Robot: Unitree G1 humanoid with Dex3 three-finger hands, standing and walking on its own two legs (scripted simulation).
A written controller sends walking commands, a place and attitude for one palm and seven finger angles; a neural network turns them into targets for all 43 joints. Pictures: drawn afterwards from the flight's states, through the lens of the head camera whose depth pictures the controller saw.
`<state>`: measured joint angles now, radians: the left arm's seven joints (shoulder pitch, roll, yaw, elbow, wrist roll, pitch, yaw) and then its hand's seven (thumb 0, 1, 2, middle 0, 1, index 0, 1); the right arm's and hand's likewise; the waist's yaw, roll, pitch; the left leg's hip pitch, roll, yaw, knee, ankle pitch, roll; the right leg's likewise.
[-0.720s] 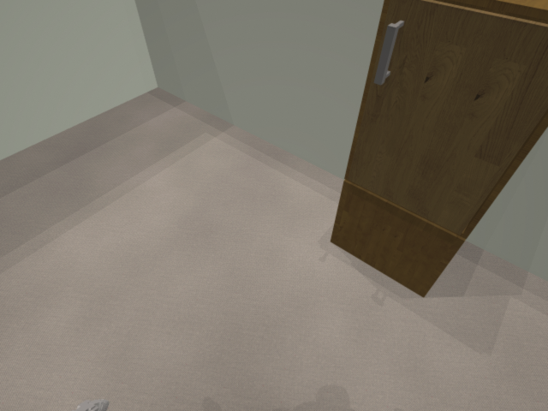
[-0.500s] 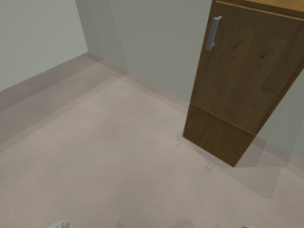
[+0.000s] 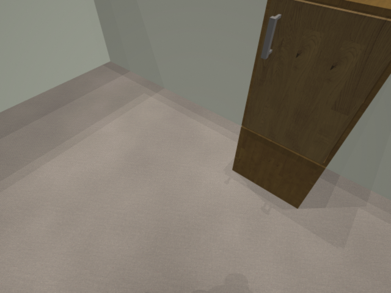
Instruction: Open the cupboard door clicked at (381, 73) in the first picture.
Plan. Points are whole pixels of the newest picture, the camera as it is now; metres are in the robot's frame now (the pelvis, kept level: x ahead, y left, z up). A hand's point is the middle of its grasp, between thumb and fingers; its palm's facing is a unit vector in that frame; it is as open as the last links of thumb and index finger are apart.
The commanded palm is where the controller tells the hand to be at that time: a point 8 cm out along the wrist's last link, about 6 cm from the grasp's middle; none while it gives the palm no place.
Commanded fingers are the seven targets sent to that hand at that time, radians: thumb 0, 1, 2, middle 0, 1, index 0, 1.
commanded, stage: stand and wait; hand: left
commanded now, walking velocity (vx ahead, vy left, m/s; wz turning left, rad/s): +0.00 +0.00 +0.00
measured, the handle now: (271, 36) +0.92 -0.22 +0.12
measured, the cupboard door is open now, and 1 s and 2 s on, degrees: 0 0 0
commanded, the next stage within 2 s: look at it before walking up in 0.10 s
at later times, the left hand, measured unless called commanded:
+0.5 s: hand out of the picture +0.08 +0.24 -0.15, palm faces -0.04 -0.94 -0.33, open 7.4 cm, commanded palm none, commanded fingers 0.00 0.90 0.90 -0.20 -0.30 -0.20 -0.30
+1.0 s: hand out of the picture +0.09 +0.25 -0.16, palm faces +0.01 -0.94 -0.34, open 7.4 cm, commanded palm none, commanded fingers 0.00 0.90 0.90 -0.20 -0.30 -0.20 -0.30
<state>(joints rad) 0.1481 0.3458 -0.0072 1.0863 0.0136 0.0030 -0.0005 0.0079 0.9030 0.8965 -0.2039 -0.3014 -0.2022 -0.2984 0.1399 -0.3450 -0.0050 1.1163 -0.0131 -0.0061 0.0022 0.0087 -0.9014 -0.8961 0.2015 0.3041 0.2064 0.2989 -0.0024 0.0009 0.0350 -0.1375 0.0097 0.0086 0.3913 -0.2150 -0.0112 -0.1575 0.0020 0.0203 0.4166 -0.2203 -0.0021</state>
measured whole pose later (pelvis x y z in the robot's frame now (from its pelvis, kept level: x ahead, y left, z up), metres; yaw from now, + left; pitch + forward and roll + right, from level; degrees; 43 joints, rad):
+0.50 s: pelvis +0.00 +0.00 +0.00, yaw +0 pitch -2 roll +0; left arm 0.13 0.34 -0.01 1.08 0.02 0.00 0.00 0.01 0.90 0.90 -0.20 -0.30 -0.20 -0.30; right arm 0.12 -0.34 0.00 1.12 -0.01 -0.01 0.01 0.01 -0.90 -0.90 0.20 0.30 0.21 0.30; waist 0.00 0.00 0.04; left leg -0.14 0.01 0.01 0.37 -0.20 -0.01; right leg -0.16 0.01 0.02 0.39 -0.21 0.00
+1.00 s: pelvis +0.01 +0.00 +0.00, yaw +2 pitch -1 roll +0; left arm 0.12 0.32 0.00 1.04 0.01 0.02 0.02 0.01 0.90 0.90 -0.20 -0.30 -0.20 -0.30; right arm 0.13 -0.32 -0.01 1.08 -0.01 0.01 0.00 0.01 -0.90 -0.90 0.20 0.30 0.20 0.30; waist -0.01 0.00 0.04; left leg -0.18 -0.01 -0.02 0.43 -0.23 -0.01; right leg -0.19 -0.01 -0.01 0.46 -0.25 0.00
